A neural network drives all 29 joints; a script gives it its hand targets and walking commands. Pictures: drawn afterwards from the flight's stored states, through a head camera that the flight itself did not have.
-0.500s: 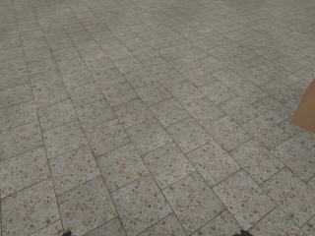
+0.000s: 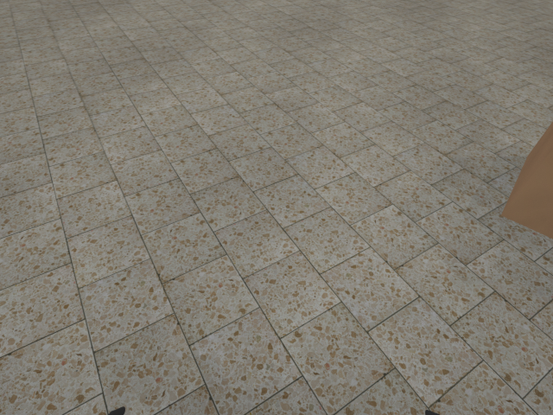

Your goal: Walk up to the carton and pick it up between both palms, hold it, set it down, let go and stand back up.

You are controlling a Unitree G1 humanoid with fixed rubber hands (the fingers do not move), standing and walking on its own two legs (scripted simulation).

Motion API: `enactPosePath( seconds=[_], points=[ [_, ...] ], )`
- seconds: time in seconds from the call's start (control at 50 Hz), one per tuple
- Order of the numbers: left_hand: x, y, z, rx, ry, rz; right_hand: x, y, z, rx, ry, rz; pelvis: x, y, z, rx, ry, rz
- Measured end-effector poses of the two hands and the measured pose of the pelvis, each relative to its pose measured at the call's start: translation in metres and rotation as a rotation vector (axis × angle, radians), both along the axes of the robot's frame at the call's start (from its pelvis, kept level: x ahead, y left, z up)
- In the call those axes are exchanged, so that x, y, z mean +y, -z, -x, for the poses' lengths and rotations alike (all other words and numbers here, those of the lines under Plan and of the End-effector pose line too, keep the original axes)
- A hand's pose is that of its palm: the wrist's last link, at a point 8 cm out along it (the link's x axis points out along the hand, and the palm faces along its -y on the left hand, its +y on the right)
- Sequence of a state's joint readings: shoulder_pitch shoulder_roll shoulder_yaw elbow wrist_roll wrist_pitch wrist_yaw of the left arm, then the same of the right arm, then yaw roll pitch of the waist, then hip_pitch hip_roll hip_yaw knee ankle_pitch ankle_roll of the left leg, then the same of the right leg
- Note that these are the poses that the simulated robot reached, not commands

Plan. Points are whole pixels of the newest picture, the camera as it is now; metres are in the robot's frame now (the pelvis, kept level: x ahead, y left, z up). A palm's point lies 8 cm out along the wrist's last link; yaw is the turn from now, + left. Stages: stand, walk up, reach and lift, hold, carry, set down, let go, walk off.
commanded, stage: stand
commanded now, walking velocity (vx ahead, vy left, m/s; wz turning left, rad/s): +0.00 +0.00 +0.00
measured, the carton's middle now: out of the picture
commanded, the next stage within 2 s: none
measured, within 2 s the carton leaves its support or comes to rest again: neither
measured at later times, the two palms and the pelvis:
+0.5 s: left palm out of the picture +0.10 +0.25 -0.10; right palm out of the picture +0.08 -0.26 -0.10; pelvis +0.00 +0.00 +0.00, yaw -1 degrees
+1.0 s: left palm out of the picture +0.12 +0.25 -0.10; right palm out of the picture +0.08 -0.26 -0.10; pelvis +0.01 +0.00 +0.00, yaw -2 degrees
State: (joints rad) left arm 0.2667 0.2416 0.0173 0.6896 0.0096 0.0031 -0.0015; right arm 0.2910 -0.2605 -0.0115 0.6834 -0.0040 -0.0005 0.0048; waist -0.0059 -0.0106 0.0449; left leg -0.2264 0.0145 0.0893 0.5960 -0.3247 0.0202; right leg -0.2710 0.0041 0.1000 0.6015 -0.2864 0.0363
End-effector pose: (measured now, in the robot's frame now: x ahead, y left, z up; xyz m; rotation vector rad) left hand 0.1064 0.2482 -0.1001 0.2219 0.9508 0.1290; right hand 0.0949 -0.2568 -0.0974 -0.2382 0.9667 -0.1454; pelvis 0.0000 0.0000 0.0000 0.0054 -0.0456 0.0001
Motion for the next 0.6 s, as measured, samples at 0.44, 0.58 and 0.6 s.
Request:
enactPosePath(
  seconds=[0.44, 0.58, 0.6],
  points=[
    [0.003, 0.003, 0.012, 0.049, -0.004, -0.001, 0.0, 0.004, 0.015, 0.048, 0.017, 0.003, 0.003, -0.001, 0.0, 0.013, 0.014, -0.001],
    [0.003, 0.005, 0.008, 0.063, 0.001, -0.007, -0.002, 0.006, 0.015, 0.06, 0.024, 0.002, 0.002, -0.001, -0.004, 0.018, 0.02, -0.001],
    [0.002, 0.005, 0.007, 0.063, 0.002, -0.008, -0.002, 0.006, 0.014, 0.059, 0.025, 0.001, 0.002, -0.001, -0.004, 0.018, 0.021, -0.001]
  ],
)
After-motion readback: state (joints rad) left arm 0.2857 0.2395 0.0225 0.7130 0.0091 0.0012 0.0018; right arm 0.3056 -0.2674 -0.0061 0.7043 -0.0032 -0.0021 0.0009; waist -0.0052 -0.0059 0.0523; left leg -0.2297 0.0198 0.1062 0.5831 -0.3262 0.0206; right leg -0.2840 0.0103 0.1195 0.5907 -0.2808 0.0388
